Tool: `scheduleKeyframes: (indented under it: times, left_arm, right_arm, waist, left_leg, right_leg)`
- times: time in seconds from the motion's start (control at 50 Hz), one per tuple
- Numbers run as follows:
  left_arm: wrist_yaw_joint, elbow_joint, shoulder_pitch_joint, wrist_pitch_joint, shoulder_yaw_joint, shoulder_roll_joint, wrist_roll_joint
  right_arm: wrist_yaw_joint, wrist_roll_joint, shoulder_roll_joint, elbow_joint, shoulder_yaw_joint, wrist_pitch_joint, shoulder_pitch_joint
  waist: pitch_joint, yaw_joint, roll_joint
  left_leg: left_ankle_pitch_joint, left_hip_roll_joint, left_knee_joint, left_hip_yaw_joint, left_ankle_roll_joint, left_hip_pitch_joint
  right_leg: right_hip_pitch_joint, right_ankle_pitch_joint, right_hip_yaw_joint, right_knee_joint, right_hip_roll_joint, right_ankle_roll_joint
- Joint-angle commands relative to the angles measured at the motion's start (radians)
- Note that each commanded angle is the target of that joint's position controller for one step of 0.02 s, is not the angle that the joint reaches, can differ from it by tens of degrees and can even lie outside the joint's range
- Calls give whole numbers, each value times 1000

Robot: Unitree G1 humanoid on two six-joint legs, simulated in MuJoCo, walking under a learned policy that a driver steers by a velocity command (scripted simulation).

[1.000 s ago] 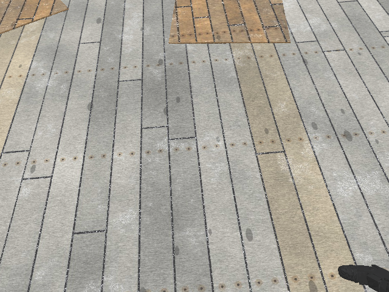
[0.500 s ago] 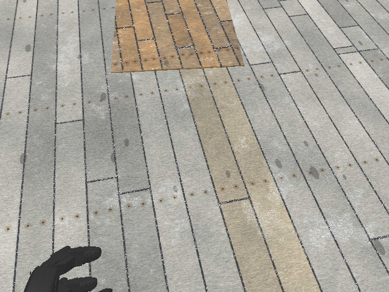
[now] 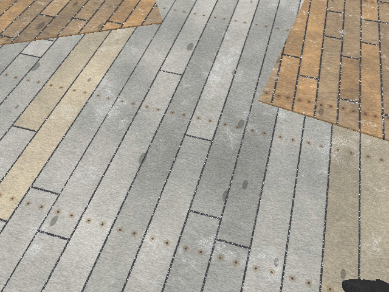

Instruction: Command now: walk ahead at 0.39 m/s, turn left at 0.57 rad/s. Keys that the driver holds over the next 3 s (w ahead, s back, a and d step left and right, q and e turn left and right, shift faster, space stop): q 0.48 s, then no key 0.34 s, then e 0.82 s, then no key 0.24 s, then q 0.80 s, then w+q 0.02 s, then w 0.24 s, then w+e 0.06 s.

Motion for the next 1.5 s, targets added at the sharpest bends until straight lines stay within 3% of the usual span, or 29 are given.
scheduleKeyframes:
  times: [0.02,0.04,0.06,0.08,0.12,0.14,0.18,0.28,0.46,0.48,0.5,0.52,0.56,0.6,0.68,0.8,0.82,0.86,0.88,0.92,1.08,1.22,1.24,1.26,1.28,1.3,1.36,1.4,1.5]
  left_arm:
    - [14,-83,-58,3,29,168,7]
    - [4,-142,47,-16,-19,22,60]
    - [-7,-129,1,-43,-15,97,32]
    - [-10,-156,-98,-50,-3,142,-6]
    - [11,-151,-129,-48,-5,129,26]
    - [17,-153,-122,-34,0,140,35]
    - [20,-153,-81,-8,0,129,34]
    - [18,-170,-152,13,-20,74,40]
    - [-1,-207,-215,2,-3,109,27]
    - [2,-202,-187,-4,6,135,35]
    - [10,-214,-175,0,16,196,51]
    - [9,-191,-158,13,21,217,79]
    - [6,-215,-178,14,-2,116,50]
    - [5,-214,-217,24,-10,99,30]
    - [6,-195,-224,45,-9,110,36]
    - [-1,-156,-193,56,-12,128,11]
    - [-4,-138,-149,48,-20,111,12]
    - [-18,-136,-110,28,-55,6,44]
    - [-16,-124,-158,30,-49,55,50]
    - [-6,-123,-207,38,-34,101,33]
    - [-11,-151,-172,70,-6,93,7]
    - [-43,-152,-73,88,5,94,4]
    - [-33,-161,-53,85,24,145,13]
    - [-14,-191,-40,79,56,301,19]
    - [-28,-204,-2,59,35,258,55]
    - [-35,-212,-43,39,27,233,55]
    - [-8,-220,-145,43,5,153,2]
    - [2,-233,-133,45,12,185,14]
    - [18,-247,-113,60,15,184,10]
  right_arm:
    - [-25,-6,-237,15,-104,3,333]
    - [-38,-11,-368,-3,-120,1,289]
    - [-30,-13,-302,-52,-98,-10,310]
    - [-24,-15,-245,-52,-80,-21,269]
    - [-32,8,-178,-53,-65,-25,170]
    - [-39,-11,-165,-67,-57,-21,134]
    - [-45,-26,-177,-81,-62,-19,97]
    - [-77,-1,-206,-69,-73,9,113]
    - [-88,7,-176,-84,-62,48,83]
    - [-90,6,-151,-92,-54,48,91]
    - [-89,-15,-90,-92,-35,46,152]
    - [-91,-7,-108,-114,-39,41,195]
    - [-90,-6,-224,-62,-73,42,206]
    - [-98,-6,-187,-51,-67,65,176]
    - [-87,-4,-89,-64,-30,66,133]
    - [-68,-10,-93,-23,-27,62,157]
    - [-70,-19,-116,-30,-28,61,144]
    - [-74,-51,-146,-18,-23,60,105]
    - [-65,-52,-80,-35,-9,48,57]
    - [-68,-57,-126,-19,-22,34,82]
    - [-111,-29,-152,-19,-47,27,115]
    - [-103,14,-168,-2,-61,44,36]
    - [-98,8,-142,21,-56,37,102]
    - [-94,-57,-63,-30,-27,32,93]
    - [-99,-38,-92,-46,-34,26,16]
    - [-101,-12,-131,-39,-45,28,5]
    - [-118,-26,-141,-3,-56,39,7]
    - [-112,-12,-131,0,-56,37,46]
    - [-110,-14,-114,3,-56,24,23]
  waist:
    - [-189,-229,-2]
    - [-287,-95,294]
    - [-483,-170,156]
    - [-375,-183,78]
    - [-186,-117,-17]
    - [-160,-83,-4]
    - [-152,-41,20]
    - [-197,-56,38]
    - [-134,-47,131]
    - [-146,-44,104]
    - [-201,-82,-80]
    - [-177,-119,-320]
    - [-168,-86,-167]
    - [-128,-88,-124]
    - [-139,-81,-193]
    - [-134,-84,-207]
    - [-132,-74,-172]
    - [-151,-1,149]
    - [-109,-34,105]
    - [-38,-65,93]
    - [-16,-94,126]
    - [-104,-38,81]
    - [-120,-41,-39]
    - [-131,-72,-362]
    - [-224,-1,-258]
    - [-168,-16,-155]
    - [-103,-59,-46]
    - [-104,-72,-148]
    - [-117,-55,-118]
  left_leg:
    - [189,-62,-78,-34,95,542]
    - [368,231,-102,-561,296,889]
    - [369,318,-203,-780,371,934]
    - [445,280,-208,-620,320,859]
    - [474,186,-218,-423,229,588]
    - [516,176,-255,-397,228,462]
    - [614,163,-268,-358,240,339]
    - [536,87,-245,-302,170,302]
    - [204,32,-124,-497,80,359]
    - [107,-6,-66,-480,41,314]
    - [-205,-98,131,-349,-15,224]
    - [-589,-214,303,-217,-74,13]
    - [-514,-139,583,-225,-135,-32]
    - [-429,-122,586,-220,-165,-35]
    - [-370,-99,310,-116,-179,115]
    - [-70,-90,-224,-44,-112,393]
    - [11,-53,-268,-97,-80,479]
    - [49,145,-256,-264,40,423]
    - [-123,99,-278,-234,35,354]
    - [-216,47,-287,-194,-17,342]
    - [325,303,-255,-293,165,427]
    - [342,205,-62,-61,48,402]
    - [157,137,101,16,-29,313]
    - [-482,-21,420,71,-152,0]
    - [-630,-85,582,-106,-151,-55]
    - [-573,-60,649,-134,-139,-87]
    - [-339,-11,545,-140,-127,-86]
    - [-283,-38,537,-144,-155,-42]
    - [-232,-59,378,-152,-188,-49]
  right_leg:
    - [-264,831,30,561,-142,-73]
    - [-721,-161,81,953,62,11]
    - [-771,-273,328,1095,87,4]
    - [-831,-192,353,1094,38,-20]
    - [-800,-58,341,928,-32,-31]
    - [-719,-20,346,901,-42,-31]
    - [-637,-12,343,819,-30,-12]
    - [-580,200,334,541,34,19]
    - [-431,278,368,104,82,-27]
    - [-321,412,401,27,9,-59]
    - [-183,670,572,31,-203,-143]
    - [-118,854,821,16,-358,-341]
    - [-141,782,725,41,-314,-359]
    - [-183,694,599,46,-229,-298]
    - [-222,704,464,30,-153,-279]
    - [-283,506,457,57,-146,-245]
    - [-349,404,447,59,-127,-186]
    - [-373,107,306,105,-1,-61]
    - [-313,165,310,107,-5,-27]
    - [-372,225,310,145,21,-33]
    - [-630,-169,300,617,-3,-40]
    - [-337,208,175,202,65,-73]
    - [-216,430,288,87,35,-117]
    - [-41,915,727,61,-263,-280]
    - [-65,895,865,22,-350,-444]
    - [-88,826,778,19,-315,-432]
    - [-131,541,613,-8,-163,-275]
    - [-160,637,618,-9,-168,-311]
    - [-123,573,630,-2,-136,-302]
Next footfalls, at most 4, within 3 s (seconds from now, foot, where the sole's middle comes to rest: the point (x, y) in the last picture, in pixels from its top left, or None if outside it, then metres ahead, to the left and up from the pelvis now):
0.02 left None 0.17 0.10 -0.76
0.48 right None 0.31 -0.08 -0.76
0.82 left None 0.17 0.15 -0.76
1.24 right None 0.27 -0.08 -0.76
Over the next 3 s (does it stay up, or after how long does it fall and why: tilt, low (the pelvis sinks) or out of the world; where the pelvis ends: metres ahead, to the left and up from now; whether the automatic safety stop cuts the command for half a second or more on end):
stays up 0.29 0.06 0.01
